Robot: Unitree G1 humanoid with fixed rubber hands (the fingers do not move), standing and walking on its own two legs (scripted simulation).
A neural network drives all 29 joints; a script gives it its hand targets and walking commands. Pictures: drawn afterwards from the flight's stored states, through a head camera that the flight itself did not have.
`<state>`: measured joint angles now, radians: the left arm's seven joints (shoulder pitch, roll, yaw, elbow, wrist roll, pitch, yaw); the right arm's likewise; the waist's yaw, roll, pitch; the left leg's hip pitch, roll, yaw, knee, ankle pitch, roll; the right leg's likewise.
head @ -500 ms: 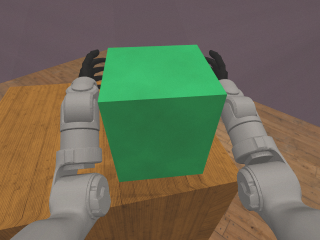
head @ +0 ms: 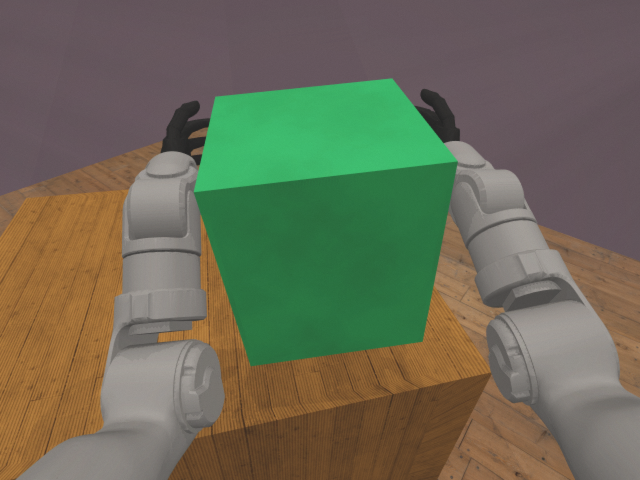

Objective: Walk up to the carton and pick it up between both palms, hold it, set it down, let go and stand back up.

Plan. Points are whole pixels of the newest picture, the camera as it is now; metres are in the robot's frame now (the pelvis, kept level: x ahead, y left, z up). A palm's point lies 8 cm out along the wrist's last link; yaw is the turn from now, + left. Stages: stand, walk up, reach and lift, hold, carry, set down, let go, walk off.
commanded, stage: reach and lift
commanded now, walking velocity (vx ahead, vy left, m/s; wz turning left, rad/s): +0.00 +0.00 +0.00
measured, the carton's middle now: (321, 222) +0.34 -0.01 +0.21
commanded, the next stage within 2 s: hold in 0.22 s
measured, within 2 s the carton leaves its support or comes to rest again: neither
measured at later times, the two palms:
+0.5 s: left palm (175, 144) +0.37 +0.15 +0.30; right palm (450, 128) +0.37 -0.15 +0.32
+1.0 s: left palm (169, 142) +0.37 +0.16 +0.30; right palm (445, 126) +0.37 -0.15 +0.32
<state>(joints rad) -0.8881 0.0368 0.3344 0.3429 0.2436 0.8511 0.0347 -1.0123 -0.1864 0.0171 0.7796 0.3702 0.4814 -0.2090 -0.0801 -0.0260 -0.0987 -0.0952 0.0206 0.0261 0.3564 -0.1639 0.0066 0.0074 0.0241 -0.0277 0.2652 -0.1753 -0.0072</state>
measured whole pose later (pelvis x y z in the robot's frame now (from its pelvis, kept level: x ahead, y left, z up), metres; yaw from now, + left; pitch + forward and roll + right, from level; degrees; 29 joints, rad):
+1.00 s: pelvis +0.00 -0.01 +0.00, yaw +0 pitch -4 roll -1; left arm -1.03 0.11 0.35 0.52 0.20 0.89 0.00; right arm -1.16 -0.22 0.07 0.89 0.43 0.60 -0.25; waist -0.06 -0.02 -0.16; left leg -0.14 0.02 0.00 0.35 -0.15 0.00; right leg -0.04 0.04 -0.01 0.27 -0.17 -0.01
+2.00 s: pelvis +0.00 +0.00 +0.00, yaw +0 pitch -3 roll -1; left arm -1.03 0.10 0.34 0.50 0.19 0.89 0.03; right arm -1.14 -0.23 0.05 0.86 0.44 0.62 -0.26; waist -0.07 -0.01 -0.18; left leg -0.16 0.01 -0.02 0.37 -0.16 0.00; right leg -0.05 0.04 0.00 0.26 -0.16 -0.01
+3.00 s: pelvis +0.00 +0.00 +0.00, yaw +0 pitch -3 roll -1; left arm -1.02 0.08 0.35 0.49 0.21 0.88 0.05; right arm -1.16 -0.24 0.04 0.89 0.44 0.62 -0.24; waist -0.07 -0.01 -0.20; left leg -0.17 0.02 -0.03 0.38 -0.17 0.00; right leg -0.06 0.05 0.02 0.27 -0.16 -0.02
